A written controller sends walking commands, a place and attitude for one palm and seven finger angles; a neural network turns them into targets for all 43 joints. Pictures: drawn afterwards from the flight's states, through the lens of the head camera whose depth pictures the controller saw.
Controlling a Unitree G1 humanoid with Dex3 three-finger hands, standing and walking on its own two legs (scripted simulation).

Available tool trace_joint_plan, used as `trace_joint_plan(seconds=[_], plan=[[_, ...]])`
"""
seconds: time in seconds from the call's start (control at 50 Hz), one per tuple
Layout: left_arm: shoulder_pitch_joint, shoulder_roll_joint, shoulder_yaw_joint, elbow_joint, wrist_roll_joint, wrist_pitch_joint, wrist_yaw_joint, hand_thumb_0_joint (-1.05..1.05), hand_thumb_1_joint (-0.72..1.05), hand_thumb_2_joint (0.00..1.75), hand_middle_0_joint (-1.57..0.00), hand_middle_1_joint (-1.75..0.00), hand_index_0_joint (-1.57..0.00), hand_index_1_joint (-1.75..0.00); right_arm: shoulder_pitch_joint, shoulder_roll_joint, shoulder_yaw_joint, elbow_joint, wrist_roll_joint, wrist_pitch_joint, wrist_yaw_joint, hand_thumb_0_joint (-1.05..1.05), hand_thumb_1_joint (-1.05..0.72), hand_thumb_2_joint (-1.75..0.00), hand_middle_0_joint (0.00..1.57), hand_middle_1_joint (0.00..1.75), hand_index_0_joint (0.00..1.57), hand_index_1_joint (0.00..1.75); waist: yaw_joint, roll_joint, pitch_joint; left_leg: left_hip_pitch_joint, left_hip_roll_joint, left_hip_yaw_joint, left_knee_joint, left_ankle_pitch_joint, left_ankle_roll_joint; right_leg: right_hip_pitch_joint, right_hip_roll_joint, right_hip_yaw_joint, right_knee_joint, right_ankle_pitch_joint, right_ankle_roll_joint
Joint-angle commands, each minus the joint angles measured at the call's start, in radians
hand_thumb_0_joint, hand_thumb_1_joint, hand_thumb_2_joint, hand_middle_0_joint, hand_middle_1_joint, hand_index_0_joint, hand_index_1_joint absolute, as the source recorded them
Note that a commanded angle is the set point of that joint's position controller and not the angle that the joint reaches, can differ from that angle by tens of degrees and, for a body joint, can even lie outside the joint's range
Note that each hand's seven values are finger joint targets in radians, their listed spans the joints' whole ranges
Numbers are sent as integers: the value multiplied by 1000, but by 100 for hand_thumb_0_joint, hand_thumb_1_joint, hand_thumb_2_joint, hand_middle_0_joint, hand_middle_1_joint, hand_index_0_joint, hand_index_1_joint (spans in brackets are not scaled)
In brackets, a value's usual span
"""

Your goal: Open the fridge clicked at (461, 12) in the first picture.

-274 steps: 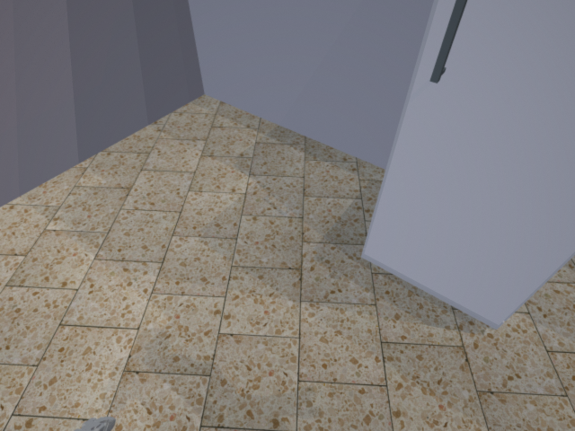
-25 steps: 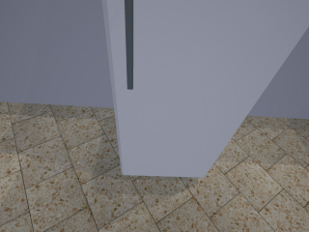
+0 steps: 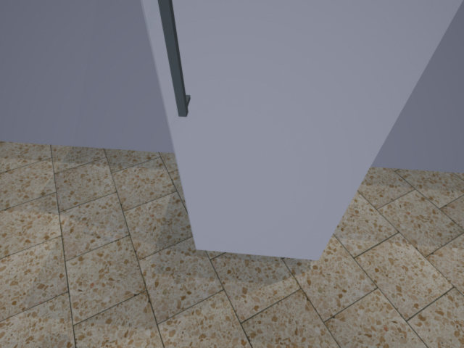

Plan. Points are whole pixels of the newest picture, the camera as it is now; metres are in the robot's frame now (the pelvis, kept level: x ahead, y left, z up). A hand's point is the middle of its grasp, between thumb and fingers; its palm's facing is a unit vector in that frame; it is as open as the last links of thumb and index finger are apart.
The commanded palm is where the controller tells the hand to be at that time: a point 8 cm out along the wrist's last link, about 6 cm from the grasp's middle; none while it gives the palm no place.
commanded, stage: come to a stop and stand still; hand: left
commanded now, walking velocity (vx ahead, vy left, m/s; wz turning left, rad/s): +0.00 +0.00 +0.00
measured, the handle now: (176, 49) +0.57 +0.14 +0.23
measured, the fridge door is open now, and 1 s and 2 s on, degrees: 0 0 0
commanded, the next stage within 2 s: look again from close up in 0.08 s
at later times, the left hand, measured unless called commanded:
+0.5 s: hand out of the picture +0.00 +0.22 -0.17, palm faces +0.02 -0.97 -0.23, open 7.4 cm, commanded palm none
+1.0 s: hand out of the picture -0.02 +0.21 -0.17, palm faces +0.00 -0.99 -0.17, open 7.4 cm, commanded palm none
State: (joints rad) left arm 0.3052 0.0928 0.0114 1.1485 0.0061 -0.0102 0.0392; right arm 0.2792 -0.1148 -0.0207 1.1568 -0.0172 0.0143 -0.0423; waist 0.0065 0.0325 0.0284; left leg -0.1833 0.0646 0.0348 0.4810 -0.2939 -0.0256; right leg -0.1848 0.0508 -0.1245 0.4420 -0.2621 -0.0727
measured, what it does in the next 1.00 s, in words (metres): stands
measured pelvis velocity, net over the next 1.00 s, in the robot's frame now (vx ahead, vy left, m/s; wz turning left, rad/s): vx -0.01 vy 0.04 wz -0.03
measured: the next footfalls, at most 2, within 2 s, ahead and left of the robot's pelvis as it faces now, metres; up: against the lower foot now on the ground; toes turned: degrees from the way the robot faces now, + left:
left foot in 1.54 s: +0.10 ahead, +0.13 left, +0.00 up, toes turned +6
right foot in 1.92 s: +0.25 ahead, -0.12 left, +0.00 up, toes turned -6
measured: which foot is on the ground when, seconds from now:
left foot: down 0.00-1.00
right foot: down 0.00-1.00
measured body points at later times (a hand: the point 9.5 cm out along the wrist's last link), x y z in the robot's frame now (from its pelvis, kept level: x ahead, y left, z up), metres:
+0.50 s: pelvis -0.02 +0.04 +0.00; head -0.03 +0.02 +0.45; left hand +0.00 +0.27 -0.15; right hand -0.03 -0.17 -0.17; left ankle -0.03 +0.13 -0.74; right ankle -0.01 -0.07 -0.74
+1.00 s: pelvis -0.01 +0.04 +0.00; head -0.01 +0.04 +0.45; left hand -0.02 +0.26 -0.16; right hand -0.02 -0.17 -0.16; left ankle -0.03 +0.13 -0.74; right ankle -0.01 -0.07 -0.74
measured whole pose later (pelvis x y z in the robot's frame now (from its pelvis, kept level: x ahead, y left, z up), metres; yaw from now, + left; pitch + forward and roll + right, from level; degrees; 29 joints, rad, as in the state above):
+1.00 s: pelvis -0.01 +0.04 +0.00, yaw -2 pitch -1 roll +0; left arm 0.31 0.13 -0.01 1.12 0.01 -0.01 0.03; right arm 0.30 -0.15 0.02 1.11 -0.02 -0.03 -0.03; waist 0.01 0.00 0.03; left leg -0.16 -0.03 0.08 0.44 -0.26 0.04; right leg -0.21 -0.03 -0.06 0.48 -0.25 -0.01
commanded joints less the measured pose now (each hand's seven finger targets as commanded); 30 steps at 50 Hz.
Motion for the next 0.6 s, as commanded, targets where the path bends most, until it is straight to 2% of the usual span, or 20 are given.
trace_joint_plan(seconds=[0.0, 0.02, 0.1, 0.14, 0.16, 0.18, 0.2, 0.22, 0.24, 0.26, 0.3, 0.32, 0.34, 0.4, 0.48, 0.5, 0.58], plan=[[60, 101, 12, -11, -3, -10, 5, 0, 90, 90, -20, -30, -20, -30, 72, -71, -6, 0, 10, -25, -18, 0, -90, -90, 20, 30, 20, 30, -2, 25, -41, 78, 75, -34, -73, 315, 31, 36, -176, 176, -96, 381, 68], [60, 109, 10, -5, -3, -8, 3, 0, 90, 90, -20, -30, -20, -30, 59, -62, -1, 0, 11, -24, -18, 0, -90, -90, 20, 30, 20, 30, -3, 46, -27, 72, 75, -34, -91, 303, 30, 42, -177, 171, -96, 359, 61], [72, 98, 3, 14, 1, -6, 0, 0, 90, 90, -20, -30, -20, -30, 52, -59, 5, 1, 9, -19, -16, 0, -90, -90, 20, 30, 20, 30, -2, -9, 61, 31, 66, -35, -141, 180, 26, 16, -167, 174, -146, 215, 53], [78, 91, 0, 18, 1, -5, -1, 0, 90, 90, -20, -30, -20, -30, 51, -61, 8, -3, 7, -19, -15, 0, -90, -90, 20, 30, 20, 30, -1, -7, 81, 26, 59, -36, -157, 156, 31, 1, -167, 180, -166, 149, 49], [154, 141, 7, 28, 17, -38, 43, 0, 90, 90, -20, -30, -20, -30, -38, -118, 0, -74, 19, -40, 6, 0, -90, -90, 20, 30, 20, 30, 32, -24, 95, -89, 27, 32, 75, 53, -1, 0, -226, 241, -124, 625, 130], [152, 175, 15, -14, 19, -46, 37, 0, 90, 90, -20, -30, -20, -30, 18, -54, 4, -113, 14, -23, 6, 0, -90, -90, 20, 30, 20, 30, -11, -53, 18, -94, -12, -17, 128, -91, 23, 37, -280, 307, -139, 542, 96], [110, 176, 16, -27, 18, -52, 26, 0, 90, 90, -20, -30, -20, -30, 29, -53, 5, -114, 6, -21, 9, 0, -90, -90, 20, 30, 20, 30, -16, -6, 10, -82, -7, -22, 133, -97, 31, 25, -305, 295, -149, 470, 46], [77, 161, 12, -34, 20, -52, 20, 0, 90, 90, -20, -30, -20, -30, 57, -57, 2, -114, 7, -25, 11, 0, -90, -90, 20, 30, 20, 30, -36, -29, -7, -44, 8, -20, 100, -72, 32, -36, -283, 262, -154, 235, -20], [55, 147, 13, -51, 19, -52, 15, 0, 90, 90, -20, -30, -20, -30, 89, -60, 3, -113, 4, -29, 15, 0, -90, -90, 20, 30, 20, 30, -47, -54, -27, -3, -3, -22, 60, -3, 31, -69, -246, 238, -147, 88, -29], [41, 133, 11, -59, 15, -51, 12, 0, 90, 90, -20, -30, -20, -30, 107, -68, 6, -114, 1, -36, 17, 0, -90, -90, 20, 30, 20, 30, -51, -71, -17, 10, 0, -38, 24, 47, 36, -91, -216, 215, -127, 35, -21], [29, 112, 8, -70, 12, -44, 8, 0, 90, 90, -20, -30, -20, -30, 125, -87, 9, -119, -3, -49, 15, 0, -90, -90, 20, 30, 20, 30, -40, -32, 1, -21, 32, -65, -38, 93, 53, -86, -168, 171, -80, -2, -3], [28, 111, 6, -74, 10, -36, 5, 0, 90, 90, -20, -30, -20, -30, 104, -94, 12, -123, -4, -52, 14, 0, -90, -90, 20, 30, 20, 30, -26, 21, 25, -59, 39, -90, -70, 112, 58, -68, -154, 163, -55, 5, 7], [34, 116, 4, -75, 8, -31, 2, 0, 90, 90, -20, -30, -20, -30, 87, -99, 15, -128, -2, -53, 12, 0, -90, -90, 20, 30, 20, 30, -14, 33, 53, -92, 47, -103, -100, 104, 64, -55, -144, 156, -39, 15, 14], [47, 119, 2, -73, 9, -24, -3, 0, 90, 90, -20, -30, -20, -30, 87, -115, 20, -136, -2, -59, 7, 0, -90, -90, 20, 30, 20, 30, 4, -5, 79, -138, 54, -124, -144, 99, 77, -14, -137, 138, -14, 51, 22], [44, 130, 0, -80, 5, -17, -5, 0, 90, 90, -20, -30, -20, -30, 93, -132, 23, -126, -2, -59, 7, 0, -90, -90, 20, 30, 20, 30, 7, -54, 92, -144, 47, -128, -176, 33, 79, -18, -140, 149, -20, 25, 26], [38, 134, 1, -84, 7, -16, -5, 0, 90, 90, -20, -30, -20, -30, 97, -130, 23, -122, -3, -61, 8, 0, -90, -90, 20, 30, 20, 30, 10, -27, 90, -145, 48, -129, -183, 47, 80, -9, -142, 141, -12, 39, 26], [35, 143, 1, -92, 5, -13, -5, 0, 90, 90, -20, -30, -20, -30, 101, -129, 24, -110, -2, -60, 9, 0, -90, -90, 20, 30, 20, 30, 10, -44, 79, -139, 42, -125, -187, 32, 80, -2, -147, 144, -17, 42, 30]])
